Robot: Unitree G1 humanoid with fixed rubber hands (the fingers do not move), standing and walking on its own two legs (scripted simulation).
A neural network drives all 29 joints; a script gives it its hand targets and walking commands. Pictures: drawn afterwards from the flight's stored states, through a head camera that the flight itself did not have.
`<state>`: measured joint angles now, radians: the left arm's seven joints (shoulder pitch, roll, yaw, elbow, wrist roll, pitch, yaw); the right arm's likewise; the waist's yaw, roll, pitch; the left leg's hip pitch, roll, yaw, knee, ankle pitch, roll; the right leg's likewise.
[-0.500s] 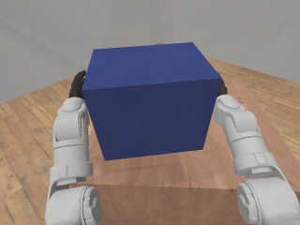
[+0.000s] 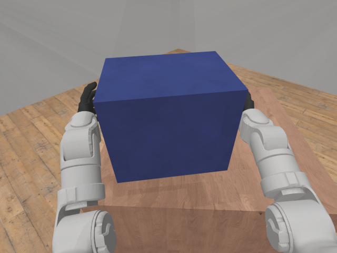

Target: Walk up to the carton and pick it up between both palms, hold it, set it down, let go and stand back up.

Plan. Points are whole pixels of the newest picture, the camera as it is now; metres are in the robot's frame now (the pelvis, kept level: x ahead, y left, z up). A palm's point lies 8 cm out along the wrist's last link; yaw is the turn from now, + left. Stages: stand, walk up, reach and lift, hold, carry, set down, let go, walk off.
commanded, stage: hold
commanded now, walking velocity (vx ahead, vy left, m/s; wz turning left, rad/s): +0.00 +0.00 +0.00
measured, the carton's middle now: (167, 115) +0.39 +0.00 +0.19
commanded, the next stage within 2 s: none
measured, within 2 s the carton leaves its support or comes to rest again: neither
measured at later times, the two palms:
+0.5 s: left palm (91, 115) +0.38 +0.17 +0.21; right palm (247, 112) +0.37 -0.18 +0.20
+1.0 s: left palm (91, 114) +0.38 +0.17 +0.21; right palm (247, 112) +0.37 -0.18 +0.20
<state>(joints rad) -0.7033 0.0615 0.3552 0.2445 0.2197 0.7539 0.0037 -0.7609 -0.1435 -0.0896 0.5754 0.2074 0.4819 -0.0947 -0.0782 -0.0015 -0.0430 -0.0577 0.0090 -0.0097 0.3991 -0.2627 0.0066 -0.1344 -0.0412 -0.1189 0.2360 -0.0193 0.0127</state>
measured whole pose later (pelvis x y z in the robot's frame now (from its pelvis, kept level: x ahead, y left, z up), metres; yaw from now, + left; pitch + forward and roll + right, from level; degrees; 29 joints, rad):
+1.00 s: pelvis +0.01 +0.00 +0.00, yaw +0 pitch -4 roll -1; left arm -0.66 0.05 0.34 0.18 0.21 0.75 0.01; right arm -0.71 -0.16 -0.06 0.49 0.23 0.48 -0.11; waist -0.09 0.00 -0.04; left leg -0.05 0.01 -0.02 0.39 -0.27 0.00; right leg -0.12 -0.04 -0.12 0.23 -0.03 0.01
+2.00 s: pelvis +0.00 +0.00 +0.00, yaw +0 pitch -4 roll -1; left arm -0.68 0.06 0.35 0.22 0.20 0.74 0.00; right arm -0.73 -0.15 -0.06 0.52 0.21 0.49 -0.12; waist -0.08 0.00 -0.05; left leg -0.05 0.01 -0.02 0.38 -0.26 0.00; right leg -0.13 -0.04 -0.12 0.23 -0.03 0.01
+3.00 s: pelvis +0.00 +0.00 +0.00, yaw +0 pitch -5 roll -1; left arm -0.68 0.06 0.34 0.20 0.21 0.75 0.00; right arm -0.73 -0.14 -0.08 0.52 0.21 0.48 -0.11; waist -0.08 0.00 -0.03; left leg -0.05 0.01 -0.02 0.39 -0.26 0.00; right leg -0.12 -0.04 -0.12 0.24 -0.03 0.01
